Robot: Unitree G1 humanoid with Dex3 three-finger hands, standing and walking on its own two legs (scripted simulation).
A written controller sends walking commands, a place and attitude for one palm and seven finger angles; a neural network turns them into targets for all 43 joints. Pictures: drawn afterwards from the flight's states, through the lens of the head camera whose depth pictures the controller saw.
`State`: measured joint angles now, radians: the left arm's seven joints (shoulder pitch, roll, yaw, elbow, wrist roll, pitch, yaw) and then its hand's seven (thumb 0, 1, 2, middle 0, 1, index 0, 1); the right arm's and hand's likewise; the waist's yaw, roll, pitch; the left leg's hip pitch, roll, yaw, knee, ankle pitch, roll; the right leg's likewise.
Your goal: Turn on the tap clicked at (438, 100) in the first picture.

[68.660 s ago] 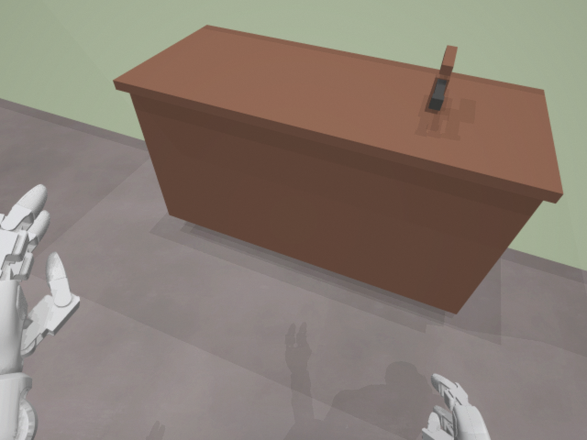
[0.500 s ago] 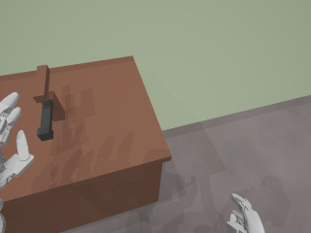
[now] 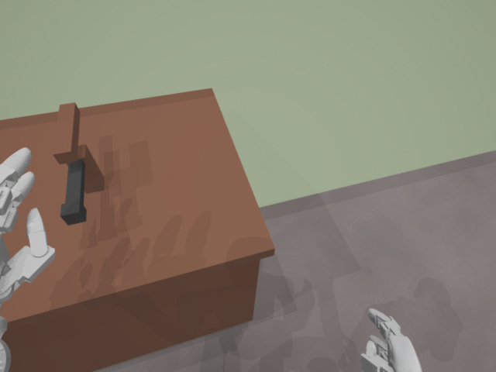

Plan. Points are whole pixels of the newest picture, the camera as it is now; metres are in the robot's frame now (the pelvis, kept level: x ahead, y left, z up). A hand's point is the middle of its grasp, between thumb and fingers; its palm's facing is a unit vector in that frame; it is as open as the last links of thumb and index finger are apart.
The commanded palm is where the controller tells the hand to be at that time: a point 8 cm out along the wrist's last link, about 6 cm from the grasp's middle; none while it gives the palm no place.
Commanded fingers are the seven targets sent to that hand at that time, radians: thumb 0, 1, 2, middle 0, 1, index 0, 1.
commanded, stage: shuffle to correct the standing spot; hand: left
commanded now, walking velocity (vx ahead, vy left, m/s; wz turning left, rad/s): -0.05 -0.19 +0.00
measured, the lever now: (73, 212) +0.34 +0.31 +0.05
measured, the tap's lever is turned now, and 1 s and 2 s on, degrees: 0 0 0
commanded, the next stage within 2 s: come to a stop and stand still in 0.24 s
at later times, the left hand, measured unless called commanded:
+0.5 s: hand (7, 217) +0.25 +0.28 +0.19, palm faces +0.42 -0.78 -0.47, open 7.4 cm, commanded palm +0.16 +0.28 +0.18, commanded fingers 0.00 0.90 0.90 -0.20 -0.30 -0.20 -0.30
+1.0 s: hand out of the picture +0.22 +0.32 +0.16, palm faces +0.38 -0.88 -0.30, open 7.4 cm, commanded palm +0.16 +0.36 +0.18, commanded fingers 0.00 0.90 0.90 -0.20 -0.30 -0.20 -0.30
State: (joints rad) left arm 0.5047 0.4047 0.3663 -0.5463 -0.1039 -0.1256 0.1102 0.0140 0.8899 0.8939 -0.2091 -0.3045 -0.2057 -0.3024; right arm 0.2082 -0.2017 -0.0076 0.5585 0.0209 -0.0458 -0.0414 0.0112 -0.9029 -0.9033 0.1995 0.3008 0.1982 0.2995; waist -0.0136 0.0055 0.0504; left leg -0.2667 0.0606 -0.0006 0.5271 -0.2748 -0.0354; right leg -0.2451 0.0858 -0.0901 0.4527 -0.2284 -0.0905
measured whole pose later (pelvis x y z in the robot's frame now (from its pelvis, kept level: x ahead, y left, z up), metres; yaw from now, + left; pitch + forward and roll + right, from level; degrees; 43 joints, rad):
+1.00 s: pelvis -0.01 +0.08 +0.00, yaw -1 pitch -1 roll -1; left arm 0.36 0.33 0.34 -0.42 -0.03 -0.23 0.10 0.01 0.89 0.89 -0.20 -0.30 -0.20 -0.30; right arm 0.21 -0.16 0.04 0.59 -0.01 -0.17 -0.01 0.01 -0.90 -0.90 0.20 0.30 0.20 0.30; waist 0.03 -0.04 0.05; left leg -0.21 -0.04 0.06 0.48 -0.25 0.08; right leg -0.21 -0.01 -0.02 0.43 -0.20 0.02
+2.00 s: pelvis -0.01 +0.07 +0.01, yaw -1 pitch -1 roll -1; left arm 0.41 0.35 0.35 -0.44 -0.04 -0.22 0.10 0.01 0.89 0.89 -0.21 -0.30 -0.20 -0.30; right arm 0.21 -0.20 0.01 0.58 0.01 -0.11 -0.03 0.01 -0.90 -0.90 0.20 0.30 0.20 0.30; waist 0.02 -0.02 0.06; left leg -0.19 -0.04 0.05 0.45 -0.23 0.06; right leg -0.19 0.00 -0.03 0.39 -0.18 0.01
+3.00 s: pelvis +0.00 +0.00 +0.00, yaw -1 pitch +0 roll -1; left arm 0.49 0.39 0.37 -0.55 -0.10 -0.15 0.09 0.01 0.89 0.89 -0.21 -0.30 -0.21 -0.30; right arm 0.22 -0.20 -0.01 0.57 0.01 -0.06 -0.04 0.01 -0.90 -0.90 0.20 0.30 0.20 0.30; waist 0.00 -0.02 0.04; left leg -0.26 0.06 0.00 0.56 -0.30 -0.03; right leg -0.25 0.09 -0.08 0.49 -0.26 -0.09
